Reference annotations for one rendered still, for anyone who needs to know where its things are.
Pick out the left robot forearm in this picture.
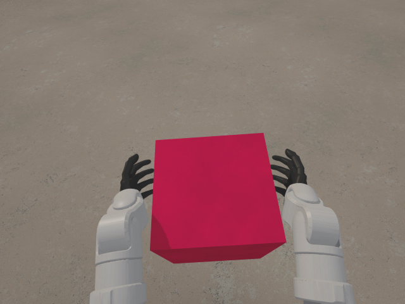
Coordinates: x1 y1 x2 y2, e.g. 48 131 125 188
89 189 149 304

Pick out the right robot forearm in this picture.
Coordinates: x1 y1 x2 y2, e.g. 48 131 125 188
282 183 356 304

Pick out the carton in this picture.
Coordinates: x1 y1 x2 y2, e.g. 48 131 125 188
150 133 286 263

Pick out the left robot hand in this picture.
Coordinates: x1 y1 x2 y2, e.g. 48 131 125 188
120 154 154 199

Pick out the right robot hand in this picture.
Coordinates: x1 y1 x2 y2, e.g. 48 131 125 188
270 149 307 197

